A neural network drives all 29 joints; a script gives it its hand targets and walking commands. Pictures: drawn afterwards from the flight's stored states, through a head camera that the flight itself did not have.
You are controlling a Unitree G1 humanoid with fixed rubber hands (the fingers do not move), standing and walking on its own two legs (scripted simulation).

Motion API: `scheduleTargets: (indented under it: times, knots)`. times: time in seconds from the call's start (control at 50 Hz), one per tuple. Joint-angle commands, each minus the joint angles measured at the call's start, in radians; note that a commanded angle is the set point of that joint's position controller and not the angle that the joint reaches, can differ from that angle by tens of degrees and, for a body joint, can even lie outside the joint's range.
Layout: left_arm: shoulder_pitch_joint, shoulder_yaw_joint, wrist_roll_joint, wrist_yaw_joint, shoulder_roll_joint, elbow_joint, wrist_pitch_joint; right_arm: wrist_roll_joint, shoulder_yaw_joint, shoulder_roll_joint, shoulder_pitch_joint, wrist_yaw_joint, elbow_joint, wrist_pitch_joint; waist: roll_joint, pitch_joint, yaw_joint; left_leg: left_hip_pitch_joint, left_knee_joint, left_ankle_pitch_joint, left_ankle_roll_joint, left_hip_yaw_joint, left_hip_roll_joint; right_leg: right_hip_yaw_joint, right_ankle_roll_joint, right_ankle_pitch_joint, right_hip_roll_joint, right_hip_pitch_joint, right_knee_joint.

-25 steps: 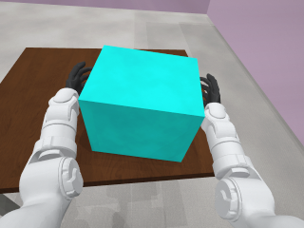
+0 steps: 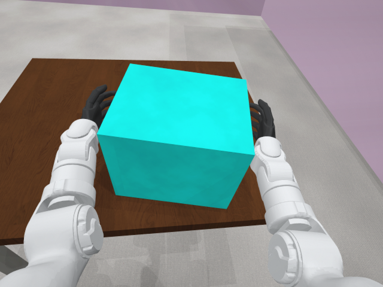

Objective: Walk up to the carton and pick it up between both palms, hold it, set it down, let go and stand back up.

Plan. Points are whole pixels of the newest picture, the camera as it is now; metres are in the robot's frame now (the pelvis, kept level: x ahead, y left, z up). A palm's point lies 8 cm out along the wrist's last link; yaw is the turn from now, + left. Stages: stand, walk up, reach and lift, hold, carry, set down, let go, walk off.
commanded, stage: set down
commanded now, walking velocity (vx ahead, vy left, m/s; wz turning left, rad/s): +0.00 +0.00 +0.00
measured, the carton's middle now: (179, 138) +0.44 +0.01 +0.07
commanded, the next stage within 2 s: none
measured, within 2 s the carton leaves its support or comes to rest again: rests again in 0.38 s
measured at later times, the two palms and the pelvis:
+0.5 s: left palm (91, 123) +0.44 +0.19 +0.13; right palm (261, 137) +0.38 -0.17 +0.13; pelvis +0.00 +0.00 +0.00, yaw +0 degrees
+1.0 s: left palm (93, 122) +0.44 +0.19 +0.12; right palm (260, 139) +0.39 -0.17 +0.12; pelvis +0.01 +0.00 +0.00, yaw +0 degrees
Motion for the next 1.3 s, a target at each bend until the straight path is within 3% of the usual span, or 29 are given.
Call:
scheduleTargets:
  times: [0.0,0.04,0.06,0.12,0.22,0.28,0.32,0.34,0.46,0.48,0.52,0.68,0.88,0.94,0.96,1.06,1.1,1.12,1.16,1.2,1.24,1.28]
  knots:
    - [-0.609,-0.182,-0.036,-0.164,-0.411,-0.056,-0.083,-0.110,0.217,0.486,-0.614,0.118,-0.243,-0.085,0.109,-0.433,-0.094,-0.019,-0.055,0.293,-0.035,0.050,-0.074,-0.084,0.042,0.533,0.007,0.355,0.051]
    - [-0.600,-0.176,-0.039,-0.165,-0.402,-0.047,-0.085,-0.117,0.207,0.472,-0.611,0.120,-0.244,-0.086,0.108,-0.425,-0.102,-0.029,-0.060,0.280,-0.031,0.047,-0.073,-0.086,0.043,0.519,0.005,0.353,0.051]
    - [-0.600,-0.159,-0.032,-0.168,-0.392,-0.031,-0.086,-0.121,0.206,0.480,-0.606,0.120,-0.229,-0.083,0.104,-0.403,-0.088,-0.044,-0.072,0.243,-0.028,0.055,-0.074,-0.086,0.043,0.500,0.002,0.357,0.049]
    - [-0.595,-0.155,-0.020,-0.174,-0.398,-0.025,-0.083,-0.128,0.179,0.472,-0.586,0.123,-0.212,-0.077,0.104,-0.368,-0.104,-0.048,-0.080,0.220,-0.024,0.050,-0.070,-0.085,0.045,0.461,0.004,0.346,0.043]
    - [-0.568,-0.118,-0.004,-0.182,-0.382,-0.006,-0.083,-0.142,0.181,0.469,-0.569,0.124,-0.229,-0.080,0.097,-0.352,-0.086,-0.065,-0.084,0.199,-0.016,0.056,-0.070,-0.082,0.046,0.475,-0.003,0.351,0.049]
    - [-0.571,-0.111,0.008,-0.183,-0.386,-0.008,-0.084,-0.158,0.161,0.465,-0.545,0.127,-0.219,-0.078,0.102,-0.337,-0.097,-0.072,-0.090,0.185,-0.015,0.055,-0.069,-0.085,0.045,0.444,0.000,0.351,0.045]
    - [-0.558,-0.086,0.016,-0.188,-0.360,0.018,-0.083,-0.162,0.165,0.471,-0.554,0.124,-0.222,-0.074,0.080,-0.323,-0.080,-0.098,-0.097,0.152,-0.003,0.063,-0.073,-0.074,0.052,0.454,-0.009,0.364,0.045]
    - [-0.558,-0.089,0.015,-0.189,-0.375,0.011,-0.086,-0.170,0.159,0.478,-0.540,0.128,-0.218,-0.072,0.080,-0.326,-0.087,-0.097,-0.100,0.151,-0.004,0.061,-0.073,-0.079,0.053,0.447,-0.008,0.361,0.046]
    - [-0.548,-0.087,0.035,-0.188,-0.391,-0.013,-0.097,-0.177,0.158,0.483,-0.502,0.134,-0.197,-0.088,0.097,-0.337,-0.093,-0.054,-0.081,0.232,-0.014,0.053,-0.063,-0.085,0.050,0.474,-0.002,0.343,0.053]
    - [-0.539,-0.070,0.039,-0.187,-0.388,0.000,-0.096,-0.173,0.166,0.485,-0.500,0.134,-0.202,-0.091,0.084,-0.323,-0.076,-0.067,-0.080,0.233,-0.012,0.056,-0.064,-0.079,0.052,0.490,-0.006,0.344,0.053]
    - [-0.541,-0.098,0.037,-0.183,-0.405,-0.029,-0.100,-0.172,0.146,0.477,-0.483,0.135,-0.181,-0.097,0.128,-0.338,-0.097,-0.034,-0.066,0.283,-0.028,0.054,-0.059,-0.089,0.043,0.465,0.004,0.320,0.053]
    - [-0.490,-0.081,0.058,-0.178,-0.404,-0.023,-0.100,-0.173,0.176,0.481,-0.433,0.139,-0.152,-0.118,0.110,-0.316,-0.078,-0.009,-0.045,0.363,-0.030,0.057,-0.059,-0.089,0.047,0.511,0.007,0.313,0.051]
    - [-0.452,-0.043,0.088,-0.185,-0.394,0.004,-0.105,-0.181,0.174,0.468,-0.392,0.138,-0.143,-0.134,0.097,-0.282,-0.066,-0.038,-0.060,0.301,-0.012,0.057,-0.060,-0.086,0.049,0.473,0.000,0.313,0.045]
    - [-0.436,-0.048,0.097,-0.182,-0.407,-0.009,-0.107,-0.190,0.159,0.457,-0.367,0.140,-0.136,-0.142,0.111,-0.270,-0.076,-0.021,-0.053,0.327,-0.016,0.047,-0.055,-0.091,0.046,0.458,0.005,0.284,0.045]
    - [-0.420,-0.036,0.101,-0.179,-0.399,-0.001,-0.110,-0.192,0.170,0.460,-0.365,0.141,-0.138,-0.144,0.101,-0.281,-0.057,-0.021,-0.050,0.326,-0.011,0.050,-0.055,-0.088,0.048,0.472,0.000,0.290,0.045]
    - [-0.416,-0.030,0.109,-0.181,-0.395,0.008,-0.112,-0.189,0.151,0.443,-0.330,0.141,-0.117,-0.147,0.105,-0.237,-0.069,-0.019,-0.053,0.305,-0.006,0.052,-0.056,-0.089,0.047,0.432,0.003,0.261,0.038]
    - [-0.386,-0.018,0.112,-0.171,-0.359,0.016,-0.111,-0.183,0.154,0.407,-0.321,0.136,-0.120,-0.152,0.111,-0.244,-0.050,-0.013,-0.053,0.315,-0.004,0.052,-0.051,-0.094,0.045,0.410,0.003,0.246,0.035]
    - [-0.385,-0.012,0.118,-0.170,-0.361,0.033,-0.114,-0.190,0.143,0.404,-0.314,0.136,-0.109,-0.153,0.094,-0.224,-0.057,-0.019,-0.054,0.304,-0.001,0.051,-0.052,-0.094,0.047,0.410,0.003,0.246,0.031]
    - [-0.388,-0.024,0.108,-0.154,-0.320,0.001,-0.123,-0.179,0.124,0.350,-0.280,0.126,-0.074,-0.151,0.118,-0.220,-0.066,-0.016,-0.052,0.312,-0.006,0.051,-0.050,-0.097,0.045,0.393,0.008,0.223,0.032]
    - [-0.356,-0.002,0.104,-0.131,-0.231,0.015,-0.128,-0.157,0.130,0.292,-0.253,0.103,-0.064,-0.159,0.106,-0.211,-0.057,-0.024,-0.046,0.301,0.002,0.050,-0.049,-0.092,0.047,0.402,0.001,0.224,0.035]
    - [-0.347,0.029,0.072,-0.088,-0.006,0.048,-0.131,-0.113,0.092,0.057,-0.195,0.071,-0.015,-0.158,0.124,-0.205,-0.062,-0.029,-0.045,0.304,-0.006,0.053,-0.048,-0.088,0.042,0.391,0.008,0.191,0.037]
    - [-0.361,-0.021,0.018,-0.043,0.075,0.024,-0.146,-0.067,0.099,-0.017,-0.204,0.031,-0.001,-0.169,0.126,-0.201,-0.069,-0.043,-0.039,0.282,-0.006,0.048,-0.043,-0.086,0.038,0.342,0.014,0.158,0.030]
